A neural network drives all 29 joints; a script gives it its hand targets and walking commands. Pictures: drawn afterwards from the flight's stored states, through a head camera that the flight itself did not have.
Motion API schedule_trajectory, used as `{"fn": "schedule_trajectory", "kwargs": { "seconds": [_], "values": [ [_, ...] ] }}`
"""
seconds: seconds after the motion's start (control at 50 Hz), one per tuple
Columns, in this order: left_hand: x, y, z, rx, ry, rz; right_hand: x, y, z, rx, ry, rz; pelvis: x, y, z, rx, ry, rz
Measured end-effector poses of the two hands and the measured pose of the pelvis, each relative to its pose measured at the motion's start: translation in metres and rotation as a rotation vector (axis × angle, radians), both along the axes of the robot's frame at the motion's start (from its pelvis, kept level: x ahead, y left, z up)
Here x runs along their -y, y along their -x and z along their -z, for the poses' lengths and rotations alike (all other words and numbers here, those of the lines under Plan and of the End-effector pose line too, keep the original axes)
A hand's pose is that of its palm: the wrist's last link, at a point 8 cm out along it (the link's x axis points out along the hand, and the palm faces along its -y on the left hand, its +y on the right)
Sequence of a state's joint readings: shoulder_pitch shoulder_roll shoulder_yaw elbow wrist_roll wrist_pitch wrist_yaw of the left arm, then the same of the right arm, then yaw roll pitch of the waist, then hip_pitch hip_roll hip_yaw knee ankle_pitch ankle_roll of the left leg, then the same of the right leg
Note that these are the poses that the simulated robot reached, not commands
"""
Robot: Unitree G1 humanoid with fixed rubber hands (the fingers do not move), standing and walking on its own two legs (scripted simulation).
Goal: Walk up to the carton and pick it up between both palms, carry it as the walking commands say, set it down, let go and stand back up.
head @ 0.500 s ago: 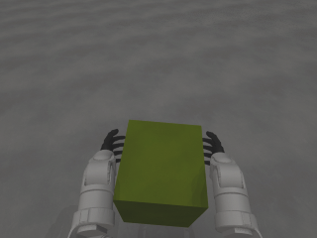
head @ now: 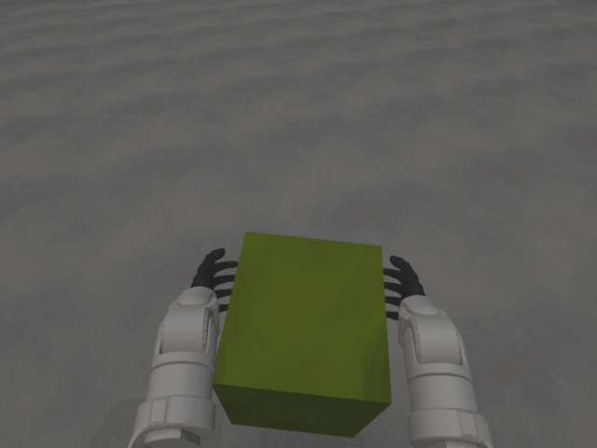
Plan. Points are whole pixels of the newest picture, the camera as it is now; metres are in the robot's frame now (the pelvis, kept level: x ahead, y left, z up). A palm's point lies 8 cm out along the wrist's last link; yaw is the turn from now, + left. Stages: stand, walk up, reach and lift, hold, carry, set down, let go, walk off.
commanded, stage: hold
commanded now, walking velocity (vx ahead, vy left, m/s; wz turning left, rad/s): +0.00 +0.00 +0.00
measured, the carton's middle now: (302, 340) +0.29 +0.01 -0.04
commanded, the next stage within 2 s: carry in 0.54 s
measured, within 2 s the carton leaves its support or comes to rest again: neither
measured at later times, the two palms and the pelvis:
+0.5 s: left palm (202, 306) +0.28 +0.14 +0.06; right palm (412, 309) +0.28 -0.15 +0.05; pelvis -0.01 -0.01 +0.00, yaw +0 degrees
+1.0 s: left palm (350, 220) +0.42 -0.07 +0.09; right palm (546, 274) +0.33 -0.34 +0.07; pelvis +0.10 -0.11 -0.01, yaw -18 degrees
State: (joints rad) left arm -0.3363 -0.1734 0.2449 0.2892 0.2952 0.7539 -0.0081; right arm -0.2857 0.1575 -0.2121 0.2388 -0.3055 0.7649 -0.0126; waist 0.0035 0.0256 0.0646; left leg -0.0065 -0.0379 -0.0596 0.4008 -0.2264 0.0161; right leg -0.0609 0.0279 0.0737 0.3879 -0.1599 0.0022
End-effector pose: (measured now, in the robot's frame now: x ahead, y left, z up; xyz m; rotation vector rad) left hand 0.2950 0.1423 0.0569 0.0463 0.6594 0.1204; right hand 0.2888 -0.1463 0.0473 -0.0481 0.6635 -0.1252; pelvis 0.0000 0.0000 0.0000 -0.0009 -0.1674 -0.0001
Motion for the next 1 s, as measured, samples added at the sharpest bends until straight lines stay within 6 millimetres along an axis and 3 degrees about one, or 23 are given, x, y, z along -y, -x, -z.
{"fn": "schedule_trajectory", "kwargs": {
  "seconds": [0.54, 0.66, 0.74, 0.82, 0.92, 1.0],
  "values": [
    [0.001, 0.013, -0.001, 0.01, -0.008, -0.028, 0.001, 0.005, -0.001, 0.007, -0.006, -0.02, 0.009, 0.01, 0.002, 0.01, -0.003, -0.006],
    [0.014, -0.001, -0.014, 0.041, 0.005, 0.003, 0.012, 0.0, -0.016, 0.04, 0.0, 0.025, 0.009, 0.002, 0.0, -0.118, -0.009, 0.04],
    [0.041, -0.023, -0.033, 0.069, 0.011, 0.056, 0.036, -0.003, -0.029, 0.058, 0.028, 0.104, 0.015, -0.011, -0.003, -0.175, -0.004, 0.117],
    [0.082, -0.052, -0.043, 0.044, 0.045, 0.115, 0.073, -0.008, -0.038, 0.024, 0.028, 0.189, 0.033, -0.034, -0.007, -0.216, -0.012, 0.169],
    [0.149, -0.093, -0.042, 0.016, 0.062, 0.204, 0.135, -0.022, -0.04, -0.003, -0.009, 0.307, 0.071, -0.07, 0.001, -0.24, -0.031, 0.258],
    [0.213, -0.127, -0.031, 0.0, 0.05, 0.276, 0.193, -0.037, -0.027, -0.018, -0.027, 0.387, 0.109, -0.102, 0.014, -0.237, -0.008, 0.31]
  ]
}}
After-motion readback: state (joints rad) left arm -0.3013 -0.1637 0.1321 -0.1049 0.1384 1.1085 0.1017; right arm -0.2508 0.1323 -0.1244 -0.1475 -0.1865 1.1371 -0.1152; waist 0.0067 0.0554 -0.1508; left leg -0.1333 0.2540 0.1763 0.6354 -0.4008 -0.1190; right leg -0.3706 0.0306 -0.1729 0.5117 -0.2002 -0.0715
